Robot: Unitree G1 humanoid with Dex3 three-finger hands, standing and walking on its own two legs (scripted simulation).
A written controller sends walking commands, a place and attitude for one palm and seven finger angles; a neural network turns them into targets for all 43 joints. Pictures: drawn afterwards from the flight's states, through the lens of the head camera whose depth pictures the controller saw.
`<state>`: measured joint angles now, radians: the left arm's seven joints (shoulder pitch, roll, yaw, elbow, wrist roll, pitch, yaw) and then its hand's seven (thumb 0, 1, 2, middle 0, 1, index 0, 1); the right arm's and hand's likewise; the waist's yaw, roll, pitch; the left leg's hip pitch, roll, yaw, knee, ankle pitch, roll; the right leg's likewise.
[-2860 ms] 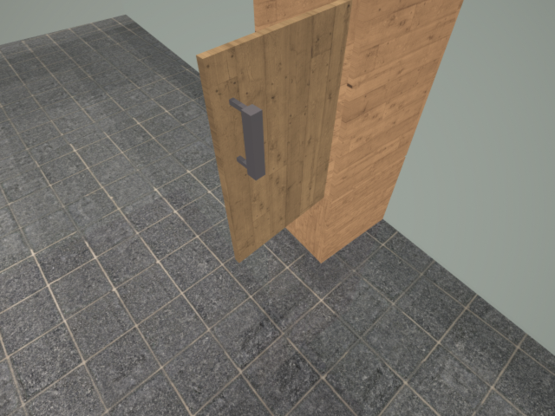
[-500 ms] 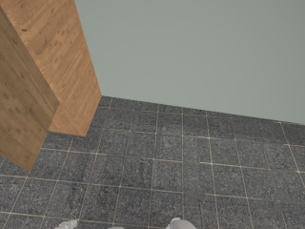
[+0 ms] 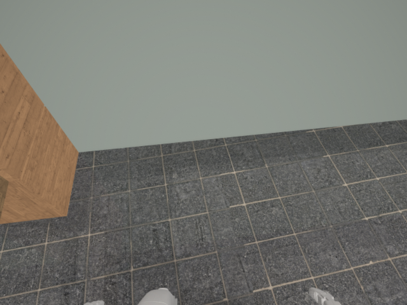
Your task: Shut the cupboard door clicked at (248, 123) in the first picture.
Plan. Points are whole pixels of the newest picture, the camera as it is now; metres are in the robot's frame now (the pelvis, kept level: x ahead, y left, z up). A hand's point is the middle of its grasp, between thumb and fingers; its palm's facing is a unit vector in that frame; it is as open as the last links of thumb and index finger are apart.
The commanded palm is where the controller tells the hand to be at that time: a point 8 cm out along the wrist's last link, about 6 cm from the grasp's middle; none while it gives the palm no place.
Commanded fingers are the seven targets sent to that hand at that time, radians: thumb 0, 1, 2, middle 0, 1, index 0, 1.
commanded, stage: walk around to get in front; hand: left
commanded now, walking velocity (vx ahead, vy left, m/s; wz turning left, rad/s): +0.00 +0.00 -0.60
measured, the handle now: out of the picture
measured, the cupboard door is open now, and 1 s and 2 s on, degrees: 96 96 96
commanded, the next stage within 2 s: none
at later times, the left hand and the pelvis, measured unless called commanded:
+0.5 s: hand (139, 286) +0.17 +0.16 -0.17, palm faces -0.26 -0.93 -0.27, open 7.4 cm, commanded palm none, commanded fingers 0.00 0.90 0.90 -0.20 -0.30 -0.20 -0.30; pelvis +0.02 -0.03 -0.01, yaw -17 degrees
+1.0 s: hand (189, 254) +0.24 +0.05 -0.16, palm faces -0.54 -0.80 -0.27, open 7.4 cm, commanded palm none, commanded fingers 0.00 0.90 0.90 -0.20 -0.30 -0.20 -0.30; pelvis +0.04 -0.07 +0.00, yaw -35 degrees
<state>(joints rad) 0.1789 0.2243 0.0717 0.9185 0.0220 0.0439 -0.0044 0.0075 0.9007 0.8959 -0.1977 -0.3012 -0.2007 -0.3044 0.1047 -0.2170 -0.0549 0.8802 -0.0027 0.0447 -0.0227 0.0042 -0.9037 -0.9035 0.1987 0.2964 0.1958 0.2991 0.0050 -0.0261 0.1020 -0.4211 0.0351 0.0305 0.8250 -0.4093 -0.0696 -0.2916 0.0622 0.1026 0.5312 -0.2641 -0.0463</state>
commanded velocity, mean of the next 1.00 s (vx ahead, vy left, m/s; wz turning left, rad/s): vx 0.00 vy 0.00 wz -0.60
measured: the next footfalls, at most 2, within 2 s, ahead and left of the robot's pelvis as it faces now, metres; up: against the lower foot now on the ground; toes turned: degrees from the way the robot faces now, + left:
left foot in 0.08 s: +0.05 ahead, +0.15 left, +0.00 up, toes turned -1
right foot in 0.34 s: +0.03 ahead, -0.15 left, +0.00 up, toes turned -15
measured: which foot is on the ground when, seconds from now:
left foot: up 0.00-0.06, down 0.08-0.32, up 0.34-0.56, down 0.58-0.84, up 0.86-1.00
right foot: down 0.00-0.06, up 0.08-0.32, down 0.34-0.58, up 0.60-0.82, down 0.84-1.00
